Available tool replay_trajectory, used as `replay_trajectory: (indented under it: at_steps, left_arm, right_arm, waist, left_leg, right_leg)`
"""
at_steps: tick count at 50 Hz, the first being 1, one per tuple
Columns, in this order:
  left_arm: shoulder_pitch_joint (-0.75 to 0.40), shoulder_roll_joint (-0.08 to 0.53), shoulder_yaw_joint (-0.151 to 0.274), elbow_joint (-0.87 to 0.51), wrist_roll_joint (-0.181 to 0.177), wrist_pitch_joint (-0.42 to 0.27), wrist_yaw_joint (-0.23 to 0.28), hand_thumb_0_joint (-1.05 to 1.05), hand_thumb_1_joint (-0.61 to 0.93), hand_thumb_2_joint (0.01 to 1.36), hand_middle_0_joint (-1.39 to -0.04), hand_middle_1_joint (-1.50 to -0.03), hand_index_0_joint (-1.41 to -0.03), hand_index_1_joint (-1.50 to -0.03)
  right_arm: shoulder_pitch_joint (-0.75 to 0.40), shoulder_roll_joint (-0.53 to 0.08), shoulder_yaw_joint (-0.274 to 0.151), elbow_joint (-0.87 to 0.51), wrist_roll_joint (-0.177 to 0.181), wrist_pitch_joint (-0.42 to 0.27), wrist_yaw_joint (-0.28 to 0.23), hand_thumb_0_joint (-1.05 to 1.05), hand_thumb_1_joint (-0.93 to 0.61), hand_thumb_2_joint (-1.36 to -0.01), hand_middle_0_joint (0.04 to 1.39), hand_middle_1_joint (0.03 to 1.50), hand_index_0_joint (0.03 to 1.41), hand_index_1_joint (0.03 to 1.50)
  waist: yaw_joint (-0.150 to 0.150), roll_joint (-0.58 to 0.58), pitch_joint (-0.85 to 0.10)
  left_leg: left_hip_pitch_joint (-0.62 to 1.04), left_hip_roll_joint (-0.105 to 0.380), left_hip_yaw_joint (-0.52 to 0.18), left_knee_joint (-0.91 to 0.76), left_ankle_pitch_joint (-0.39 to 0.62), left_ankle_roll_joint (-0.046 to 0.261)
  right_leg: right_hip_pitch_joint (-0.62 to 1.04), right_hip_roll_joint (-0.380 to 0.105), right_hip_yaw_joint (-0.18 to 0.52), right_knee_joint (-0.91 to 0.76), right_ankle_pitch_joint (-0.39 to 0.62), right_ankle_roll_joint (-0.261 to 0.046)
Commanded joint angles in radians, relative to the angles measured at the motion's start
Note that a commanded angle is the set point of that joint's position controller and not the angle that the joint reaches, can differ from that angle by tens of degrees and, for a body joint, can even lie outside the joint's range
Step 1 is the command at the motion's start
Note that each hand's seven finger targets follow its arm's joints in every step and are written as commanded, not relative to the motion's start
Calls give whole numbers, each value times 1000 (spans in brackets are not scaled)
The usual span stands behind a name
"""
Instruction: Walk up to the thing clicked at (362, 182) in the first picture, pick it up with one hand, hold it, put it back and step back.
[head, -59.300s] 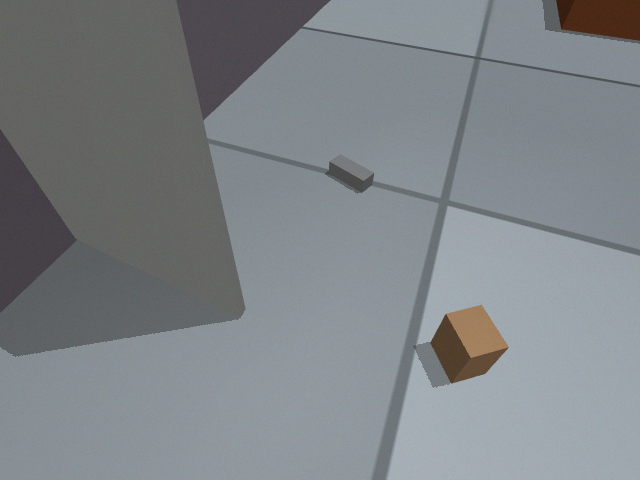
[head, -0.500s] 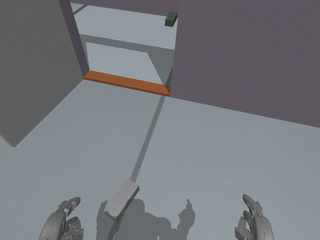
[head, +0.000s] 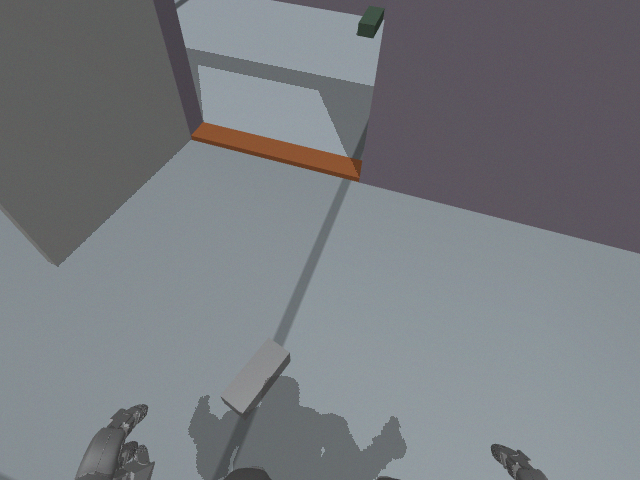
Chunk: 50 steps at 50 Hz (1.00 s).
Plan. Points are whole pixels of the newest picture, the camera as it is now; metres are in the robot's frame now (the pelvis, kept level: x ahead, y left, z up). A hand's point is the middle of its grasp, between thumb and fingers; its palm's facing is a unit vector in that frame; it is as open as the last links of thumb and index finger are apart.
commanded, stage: stand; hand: left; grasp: from above
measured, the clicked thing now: (257, 377) +0.46 +0.18 -0.70
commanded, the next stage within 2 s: none
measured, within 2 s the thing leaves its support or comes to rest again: neither
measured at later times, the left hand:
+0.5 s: hand out of the picture +0.05 +0.24 -0.12, palm faces +0.05 -0.94 -0.33, open 7.4 cm
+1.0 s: hand out of the picture +0.05 +0.24 -0.12, palm faces +0.04 -0.94 -0.34, open 7.4 cm
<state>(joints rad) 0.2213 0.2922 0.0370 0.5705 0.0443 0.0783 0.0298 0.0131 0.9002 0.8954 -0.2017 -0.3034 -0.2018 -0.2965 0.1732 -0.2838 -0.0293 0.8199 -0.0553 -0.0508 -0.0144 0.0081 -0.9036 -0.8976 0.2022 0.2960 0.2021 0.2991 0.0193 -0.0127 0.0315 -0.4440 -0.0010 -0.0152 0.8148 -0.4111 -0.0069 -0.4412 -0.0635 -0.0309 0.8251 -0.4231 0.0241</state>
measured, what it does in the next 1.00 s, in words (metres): stands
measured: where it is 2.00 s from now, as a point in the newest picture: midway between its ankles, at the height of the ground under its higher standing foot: outside the picture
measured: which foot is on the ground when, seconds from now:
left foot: down 0.00-1.00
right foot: down 0.00-1.00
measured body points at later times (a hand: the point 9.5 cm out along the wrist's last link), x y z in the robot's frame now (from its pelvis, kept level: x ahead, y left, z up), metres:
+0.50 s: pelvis +0.00 +0.00 +0.04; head +0.00 +0.00 +0.49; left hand +0.05 +0.29 -0.10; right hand +0.08 -0.27 -0.10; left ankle +0.01 +0.13 -0.70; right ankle +0.00 -0.13 -0.70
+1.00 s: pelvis +0.00 -0.01 +0.04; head +0.00 -0.02 +0.49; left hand +0.05 +0.29 -0.09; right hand +0.06 -0.30 -0.10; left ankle +0.01 +0.13 -0.70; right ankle +0.00 -0.13 -0.70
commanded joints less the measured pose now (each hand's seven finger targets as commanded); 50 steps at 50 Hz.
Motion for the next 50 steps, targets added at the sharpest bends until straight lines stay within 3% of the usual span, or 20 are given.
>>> replay_trajectory:
  at_steps: [1,6,10,20,24,29,38,50]
  left_arm:
    - [-46,152,60,26,8,-79,11,0,900,900,-200,-300,-200,-301]
    - [-37,145,54,163,1,-95,11,0,900,900,-200,-300,-200,-301]
    - [-34,158,50,255,-7,-101,14,0,900,900,-200,-300,-200,-301]
    - [-54,170,35,412,-14,-93,12,0,900,900,-200,-300,-200,-301]
    - [-65,175,32,450,-12,-95,12,0,900,900,-200,-300,-200,-301]
    - [-83,188,32,481,-12,-98,7,0,900,900,-200,-300,-200,-301]
    - [-103,209,32,510,-18,-105,3,0,900,900,-200,-300,-200,-301]
    - [-121,222,32,528,-22,-98,-5,0,900,900,-200,-300,-200,-301]
  right_arm:
    - [-22,-155,-63,-46,2,-11,0,0,-900,-900,200,300,200,300]
    - [-33,-168,-64,16,5,2,-5,0,-900,-900,200,300,200,300]
    - [-20,-175,-62,71,16,10,-14,0,-900,-900,200,300,200,300]
    - [-42,-197,-47,172,28,21,-20,0,-900,-900,200,300,200,300]
    - [-54,-197,-45,196,30,25,-20,0,-900,-900,200,300,200,300]
    - [-63,-202,-45,217,31,33,-13,0,-900,-900,200,300,200,300]
    - [-67,-205,-34,244,32,31,-8,0,-900,-900,200,300,200,300]
    - [-72,-224,-23,261,33,31,-9,0,-900,-900,200,300,200,300]
  waist:
    - [-2,-21,-146]
    - [7,28,-77]
    - [0,17,-73]
    - [-2,50,-10]
    - [0,29,-2]
    - [-5,7,16]
    - [-5,14,6]
    - [-4,33,0]
  left_leg:
    - [137,35,-64,-172,230,66]
    - [147,62,-109,-280,249,67]
    - [206,67,-100,-309,353,54]
    - [261,93,-117,-457,323,39]
    - [276,94,-113,-480,317,35]
    - [278,90,-113,-508,216,30]
    - [289,96,-106,-518,269,24]
    - [266,103,-103,-538,227,22]
  right_leg:
    - [119,-49,93,-221,192,-58]
    - [179,-31,55,-271,224,-46]
    - [238,-47,60,-322,320,-50]
    - [315,-46,47,-445,282,-32]
    - [331,-53,46,-480,276,-27]
    - [317,-51,50,-524,203,-25]
    - [348,-63,61,-547,246,-24]
    - [355,-61,64,-548,221,-31]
